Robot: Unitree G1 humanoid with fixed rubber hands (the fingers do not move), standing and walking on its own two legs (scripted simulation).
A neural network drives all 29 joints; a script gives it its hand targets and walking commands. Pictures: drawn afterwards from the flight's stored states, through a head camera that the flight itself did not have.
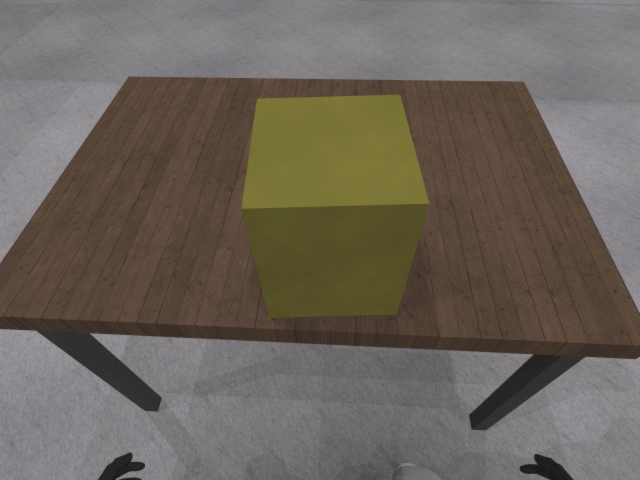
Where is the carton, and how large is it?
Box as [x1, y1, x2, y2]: [241, 95, 428, 317]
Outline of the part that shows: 399,95 257,99 241,208 269,317 396,313 428,206 427,196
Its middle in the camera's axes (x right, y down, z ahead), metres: +0.02 -0.04 +0.58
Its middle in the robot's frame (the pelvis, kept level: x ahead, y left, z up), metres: +0.47 -0.01 +0.04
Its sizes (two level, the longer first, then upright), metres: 0.210 0.200 0.250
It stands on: a table, 0.67 m high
